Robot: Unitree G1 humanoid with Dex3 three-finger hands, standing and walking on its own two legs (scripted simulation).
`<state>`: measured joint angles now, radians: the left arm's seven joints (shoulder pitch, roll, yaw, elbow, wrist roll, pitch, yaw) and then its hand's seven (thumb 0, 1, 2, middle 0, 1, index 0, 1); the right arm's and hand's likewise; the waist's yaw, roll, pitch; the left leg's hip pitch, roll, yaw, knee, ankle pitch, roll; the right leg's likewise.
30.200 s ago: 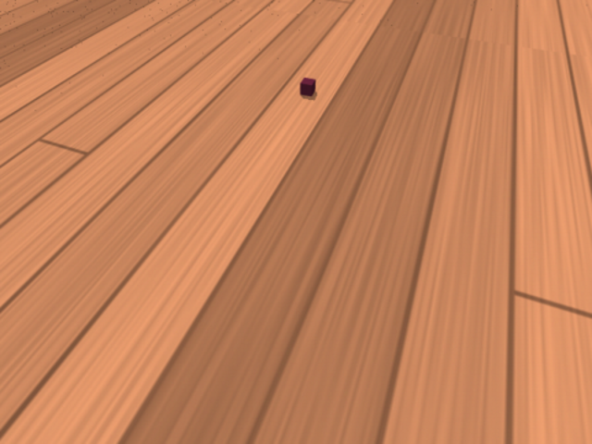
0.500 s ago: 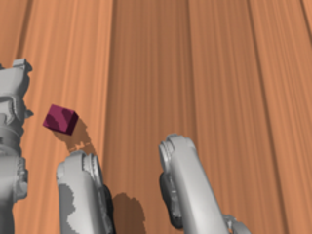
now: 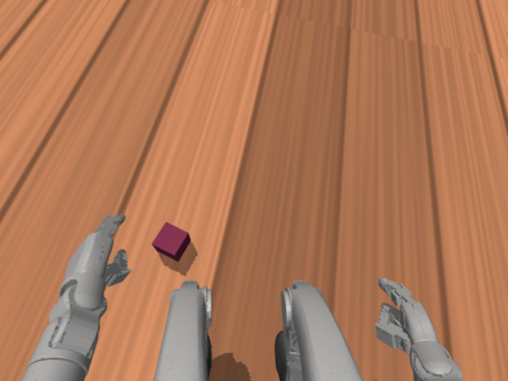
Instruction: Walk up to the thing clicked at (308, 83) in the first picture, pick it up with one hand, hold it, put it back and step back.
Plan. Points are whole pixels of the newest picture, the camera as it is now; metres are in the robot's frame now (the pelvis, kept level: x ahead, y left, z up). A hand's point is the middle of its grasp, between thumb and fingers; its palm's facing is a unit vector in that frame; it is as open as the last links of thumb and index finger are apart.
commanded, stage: home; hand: left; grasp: from above
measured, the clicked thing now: (172, 242) +0.47 +0.22 -0.51
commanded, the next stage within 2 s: none
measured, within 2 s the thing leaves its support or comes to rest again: neither
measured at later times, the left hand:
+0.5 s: hand (88, 289) +0.24 +0.19 +0.10, palm faces +0.11 -0.97 -0.22, open 7.4 cm
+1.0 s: hand (85, 301) +0.22 +0.18 +0.12, palm faces +0.11 -0.97 -0.20, open 7.4 cm
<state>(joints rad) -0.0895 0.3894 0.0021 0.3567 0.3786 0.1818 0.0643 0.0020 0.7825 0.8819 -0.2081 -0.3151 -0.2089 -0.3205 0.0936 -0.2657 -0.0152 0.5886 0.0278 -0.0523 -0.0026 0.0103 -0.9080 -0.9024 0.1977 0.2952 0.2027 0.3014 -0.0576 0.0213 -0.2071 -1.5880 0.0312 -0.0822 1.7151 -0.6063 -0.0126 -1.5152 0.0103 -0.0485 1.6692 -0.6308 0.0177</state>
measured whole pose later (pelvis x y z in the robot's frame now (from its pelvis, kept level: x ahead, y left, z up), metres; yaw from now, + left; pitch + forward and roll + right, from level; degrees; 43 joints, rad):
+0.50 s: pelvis +0.07 +0.00 +0.15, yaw +3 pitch +13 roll -3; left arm 0.46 0.22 0.04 -0.11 -0.08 0.46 0.07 0.01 0.90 0.90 -0.20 -0.29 -0.20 -0.30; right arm 0.32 -0.21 0.06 0.51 0.03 -0.16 -0.17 0.02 -0.90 -0.90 0.20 0.30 0.21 0.30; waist -0.07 0.06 -0.20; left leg -0.82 0.04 -0.06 1.08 -0.50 -0.01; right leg -0.75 0.01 -0.05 1.02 -0.51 0.01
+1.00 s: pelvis +0.07 -0.01 +0.17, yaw +4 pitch +10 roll -2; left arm 0.50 0.22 0.03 -0.12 -0.05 0.45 0.02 0.01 0.90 0.90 -0.20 -0.29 -0.20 -0.30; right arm 0.29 -0.23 0.04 0.52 0.00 -0.23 -0.18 0.02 -0.90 -0.90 0.20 0.30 0.21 0.30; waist -0.04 0.04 -0.17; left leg -0.70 0.03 -0.07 1.01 -0.48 -0.02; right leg -0.62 0.00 -0.05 0.95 -0.50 0.01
